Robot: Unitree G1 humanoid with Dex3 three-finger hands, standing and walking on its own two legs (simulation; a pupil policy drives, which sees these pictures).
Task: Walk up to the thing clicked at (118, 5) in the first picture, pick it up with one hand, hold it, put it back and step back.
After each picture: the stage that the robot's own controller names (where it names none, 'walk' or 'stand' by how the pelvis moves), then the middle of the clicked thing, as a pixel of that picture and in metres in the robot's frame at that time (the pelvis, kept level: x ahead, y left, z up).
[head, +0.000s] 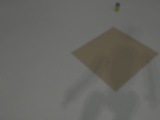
stand; (117, 7) +2.15 -0.51 -0.72
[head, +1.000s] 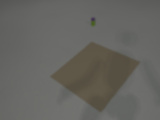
walk; (93, 21) +2.05 +0.00 -0.69
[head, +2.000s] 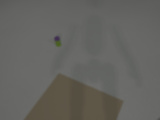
walk; (57, 41) +1.36 +0.39 -0.71
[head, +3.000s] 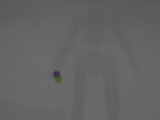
walk; (57, 77) +0.91 +0.37 -0.72
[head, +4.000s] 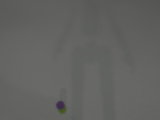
walk; (61, 107) +0.56 +0.27 -0.71
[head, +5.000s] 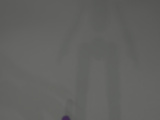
stand; out of the picture +0.42 +0.22 -0.71
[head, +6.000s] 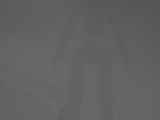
stand; out of the picture +0.40 +0.20 -0.72
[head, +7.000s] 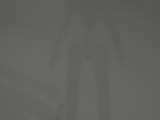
stand; out of the picture +0.40 +0.22 -0.72
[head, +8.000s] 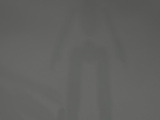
stand; out of the picture +0.39 +0.21 -0.73
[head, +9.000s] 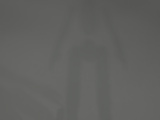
stand; out of the picture +0.38 +0.22 -0.73
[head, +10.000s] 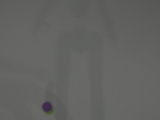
go down; (48, 108) +0.41 +0.23 -0.65
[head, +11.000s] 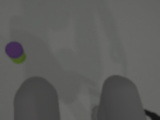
go down; (16, 53) +0.44 +0.28 -0.29
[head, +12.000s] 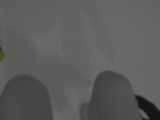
close in; out of the picture +0.43 +0.30 -0.26
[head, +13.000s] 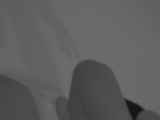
close; out of the picture +0.42 +0.32 -0.22
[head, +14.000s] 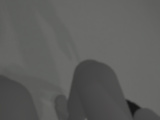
close; out of the picture +0.40 +0.32 -0.22
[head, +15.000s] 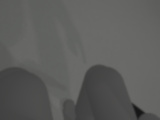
lift; out of the picture +0.35 +0.29 -0.21
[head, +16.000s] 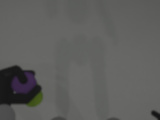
lift; (29, 90) +0.32 +0.19 -0.01
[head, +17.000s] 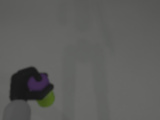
hold; (42, 91) +0.33 +0.16 +0.00
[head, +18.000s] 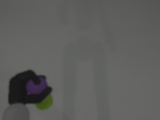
hold; (40, 94) +0.32 +0.17 -0.02
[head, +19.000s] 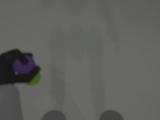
crouch; (28, 71) +0.39 +0.20 -0.07
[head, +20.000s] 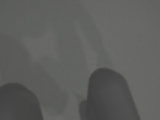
lower; out of the picture +0.45 +0.30 -0.15
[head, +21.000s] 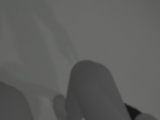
lower; out of the picture +0.40 +0.33 -0.23
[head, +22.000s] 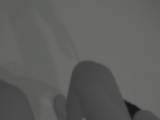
lower; out of the picture +0.40 +0.33 -0.23
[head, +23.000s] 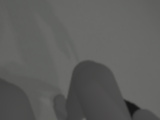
lower; out of the picture +0.40 +0.33 -0.22
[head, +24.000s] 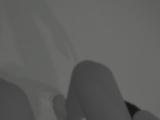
lower; out of the picture +0.40 +0.33 -0.22
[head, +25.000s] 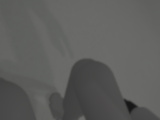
open; out of the picture +0.40 +0.31 -0.22
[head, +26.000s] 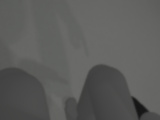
stand; out of the picture +0.40 +0.30 -0.24
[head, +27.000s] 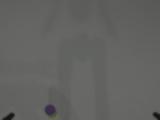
stand; (51, 111) +0.38 +0.21 -0.59
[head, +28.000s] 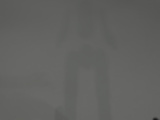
stand; out of the picture +0.38 +0.21 -0.66
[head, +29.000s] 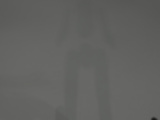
stand; out of the picture +0.37 +0.21 -0.67
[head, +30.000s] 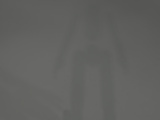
stand; out of the picture +0.40 +0.19 -0.72
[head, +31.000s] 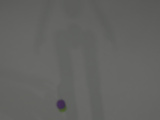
walk; (61, 106) +0.44 +0.18 -0.70
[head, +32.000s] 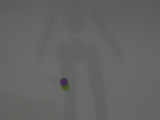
walk; (64, 84) +0.70 +0.23 -0.71
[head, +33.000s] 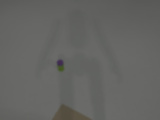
stand; (60, 65) +0.99 +0.24 -0.71
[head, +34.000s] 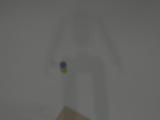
stand; (63, 67) +0.98 +0.22 -0.72
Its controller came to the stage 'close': yes
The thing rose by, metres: 0.70
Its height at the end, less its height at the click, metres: +0.00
